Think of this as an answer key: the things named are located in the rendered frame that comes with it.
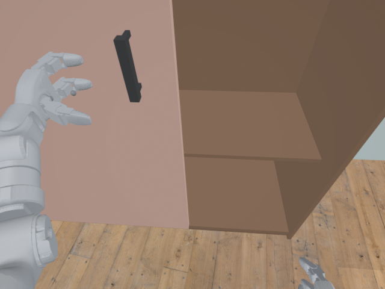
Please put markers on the left robot upper arm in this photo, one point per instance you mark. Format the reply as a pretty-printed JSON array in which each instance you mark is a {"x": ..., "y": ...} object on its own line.
[{"x": 27, "y": 245}]

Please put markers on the robot left hand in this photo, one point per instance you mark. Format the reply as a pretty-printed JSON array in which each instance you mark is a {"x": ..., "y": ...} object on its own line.
[{"x": 34, "y": 87}]

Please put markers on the wardrobe door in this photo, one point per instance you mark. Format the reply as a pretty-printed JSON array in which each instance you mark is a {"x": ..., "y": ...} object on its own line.
[{"x": 127, "y": 167}]

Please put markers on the robot left forearm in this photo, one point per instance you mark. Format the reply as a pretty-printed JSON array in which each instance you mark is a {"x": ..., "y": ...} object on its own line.
[{"x": 21, "y": 132}]

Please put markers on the robot right hand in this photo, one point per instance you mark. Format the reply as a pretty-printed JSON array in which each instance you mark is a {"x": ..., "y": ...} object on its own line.
[{"x": 316, "y": 275}]

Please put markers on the handle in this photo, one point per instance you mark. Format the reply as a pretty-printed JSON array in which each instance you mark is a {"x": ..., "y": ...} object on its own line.
[{"x": 124, "y": 54}]

